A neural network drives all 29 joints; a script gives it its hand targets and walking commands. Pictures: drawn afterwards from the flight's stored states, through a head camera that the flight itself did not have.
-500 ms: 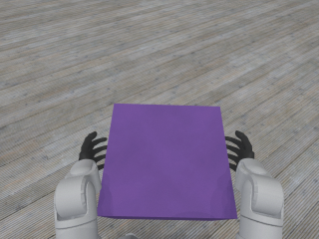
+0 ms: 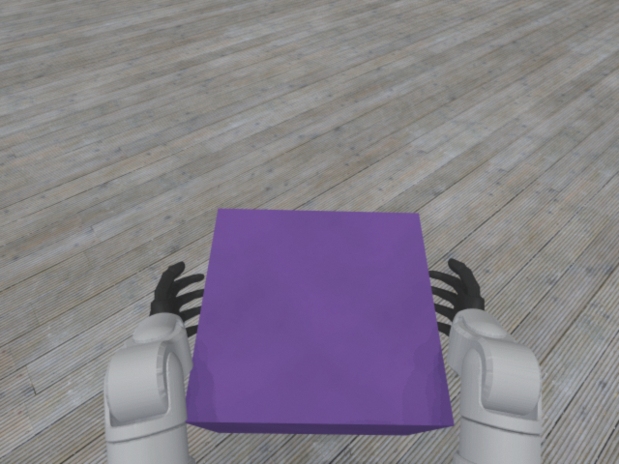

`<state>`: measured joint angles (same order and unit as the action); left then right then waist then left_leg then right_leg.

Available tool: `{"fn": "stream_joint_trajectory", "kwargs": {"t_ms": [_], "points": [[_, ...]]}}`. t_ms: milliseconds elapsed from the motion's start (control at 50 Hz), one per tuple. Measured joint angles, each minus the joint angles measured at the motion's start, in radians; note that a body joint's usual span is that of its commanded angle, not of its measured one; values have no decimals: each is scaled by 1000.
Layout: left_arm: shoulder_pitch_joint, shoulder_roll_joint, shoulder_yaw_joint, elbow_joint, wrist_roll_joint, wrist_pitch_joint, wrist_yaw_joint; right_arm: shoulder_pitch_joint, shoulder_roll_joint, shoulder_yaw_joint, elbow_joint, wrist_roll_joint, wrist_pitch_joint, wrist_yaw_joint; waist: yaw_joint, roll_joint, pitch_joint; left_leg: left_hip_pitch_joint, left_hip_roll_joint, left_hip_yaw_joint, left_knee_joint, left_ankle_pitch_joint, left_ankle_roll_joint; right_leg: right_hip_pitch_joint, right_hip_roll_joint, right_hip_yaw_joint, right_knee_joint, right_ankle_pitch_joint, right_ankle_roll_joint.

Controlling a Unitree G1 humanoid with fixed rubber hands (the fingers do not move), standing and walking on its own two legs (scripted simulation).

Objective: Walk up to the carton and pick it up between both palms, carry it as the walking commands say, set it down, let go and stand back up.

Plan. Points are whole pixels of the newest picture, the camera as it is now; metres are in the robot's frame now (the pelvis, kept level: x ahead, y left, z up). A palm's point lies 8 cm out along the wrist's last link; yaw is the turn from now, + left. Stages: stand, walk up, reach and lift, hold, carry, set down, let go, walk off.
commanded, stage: carry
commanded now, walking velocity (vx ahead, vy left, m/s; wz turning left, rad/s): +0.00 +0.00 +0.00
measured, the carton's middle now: (315, 326) +0.31 +0.00 -0.01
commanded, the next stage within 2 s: none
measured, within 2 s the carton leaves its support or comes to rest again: neither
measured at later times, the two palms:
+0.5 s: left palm (193, 277) +0.35 +0.16 +0.06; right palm (452, 276) +0.35 -0.19 +0.06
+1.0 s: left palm (215, 271) +0.36 +0.13 +0.06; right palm (478, 282) +0.33 -0.22 +0.07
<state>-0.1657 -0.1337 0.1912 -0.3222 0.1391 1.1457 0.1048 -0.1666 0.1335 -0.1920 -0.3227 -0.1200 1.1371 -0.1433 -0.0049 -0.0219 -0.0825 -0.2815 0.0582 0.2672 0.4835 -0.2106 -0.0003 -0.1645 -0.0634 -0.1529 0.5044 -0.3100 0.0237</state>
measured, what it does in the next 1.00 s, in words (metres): steps on the spot: left foot, then right foot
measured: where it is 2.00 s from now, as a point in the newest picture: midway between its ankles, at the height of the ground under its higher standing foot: outside the picture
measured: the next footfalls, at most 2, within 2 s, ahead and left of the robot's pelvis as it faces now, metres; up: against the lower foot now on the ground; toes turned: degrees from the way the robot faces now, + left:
left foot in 0.30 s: +0.12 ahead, +0.07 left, +0.00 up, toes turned +11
right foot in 0.46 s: +0.04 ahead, -0.12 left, +0.00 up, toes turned -7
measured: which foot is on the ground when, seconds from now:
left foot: down 0.00-0.16, up 0.18-0.28, down 0.30-1.00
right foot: down 0.00-0.32, up 0.34-0.44, down 0.46-0.90, up 0.92-1.00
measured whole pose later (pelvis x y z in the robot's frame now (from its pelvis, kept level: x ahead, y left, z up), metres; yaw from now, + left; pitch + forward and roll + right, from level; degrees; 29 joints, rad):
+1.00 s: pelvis +0.07 -0.03 -0.02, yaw -7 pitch +3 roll -2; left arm -0.19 -0.09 0.22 -0.26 0.11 1.17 0.11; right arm -0.20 0.14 -0.16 -0.24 -0.16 1.14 -0.14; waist 0.03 0.01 -0.08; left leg -0.33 0.15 0.28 0.62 -0.33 0.03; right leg -0.44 -0.02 -0.10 0.95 -0.53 -0.01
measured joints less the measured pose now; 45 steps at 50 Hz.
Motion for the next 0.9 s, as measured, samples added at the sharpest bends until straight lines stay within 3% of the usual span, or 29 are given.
{"fn": "stream_joint_trajectory", "kwargs": {"t_ms": [80, 160, 220, 260, 300, 380, 420, 460, 640, 840, 900], "points": [[10, 1, 12, -13, -23, -5, 13, -5, 1, 11, 4, -12, -8, 10, 13, 1, 3, 25, -4, -2, -26, 26, 19, -4, -4, -1, 36, 32, 18], [10, 1, 15, -34, -43, -2, 24, 2, 0, 17, -15, -15, -11, 16, 24, 6, 4, -25, 15, -9, 80, 75, 22, 97, 13, -14, -143, 56, 21], [-3, -1, 1, -39, -38, -12, 18, -3, 0, -2, -42, -16, -13, 25, 31, 6, 16, -97, -13, -49, 160, -112, 5, 117, 15, -19, -184, 50, -23], [1, -1, -5, -45, -34, -12, 16, -4, 1, -6, -49, -14, -8, 27, 29, 13, 31, -121, -41, -60, 114, -77, 12, 114, 15, -19, -144, 31, -43], [10, 0, -2, -56, -32, -6, 13, -4, 1, 4, -55, -13, 3, 21, 24, 27, 46, -92, -52, -45, -17, 118, 31, 98, 19, -14, -44, -3, -49], [2, 0, 31, -36, -28, -8, -1, -9, 2, 27, -20, -16, -13, 11, 7, 0, 37, -61, -63, -34, -18, -5, 89, -40, 17, 61, 214, -157, -31], [-1, 0, 32, -14, -24, -10, 0, -4, 2, 24, 3, -21, -20, 14, 7, -10, 33, -55, -63, -33, -9, -32, 84, -68, 11, 75, 121, -156, -33], [3, 0, 26, -4, -24, -9, 4, 2, 1, 20, 11, -17, -21, 12, 3, -14, 31, -52, -62, -33, 23, -54, 74, -64, -4, 65, 8, -44, -29], [10, 1, 1, 26, 3, -4, -3, 5, -1, 0, 30, -7, -2, 6, -8, 12, -34, -32, -32, -54, 74, -110, 49, -32, 20, 47, 38, -97, -19], [3, 1, 11, 54, 5, 4, 7, -14, 0, -5, 73, -15, 2, 7, 6, 9, -53, -19, -25, -54, 89, -124, 45, -13, 25, 46, 38, -111, -24], [-4, 11, 18, 48, -3, 6, 7, -28, 5, 2, 76, -23, 0, 9, 20, 14, -42, -40, 3, -38, 118, -131, 42, -76, 41, 60, 123, -91, -25]]}}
